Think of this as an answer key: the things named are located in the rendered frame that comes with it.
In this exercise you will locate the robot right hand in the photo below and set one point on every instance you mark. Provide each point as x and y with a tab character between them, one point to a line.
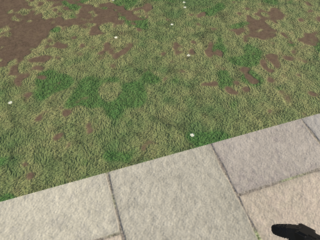
294	232

